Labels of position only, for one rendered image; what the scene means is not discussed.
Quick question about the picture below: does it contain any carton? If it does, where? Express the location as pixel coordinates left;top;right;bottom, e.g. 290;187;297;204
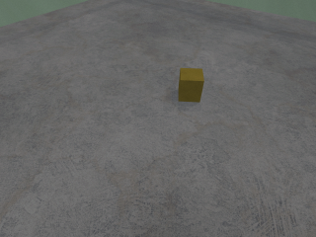
178;68;204;103

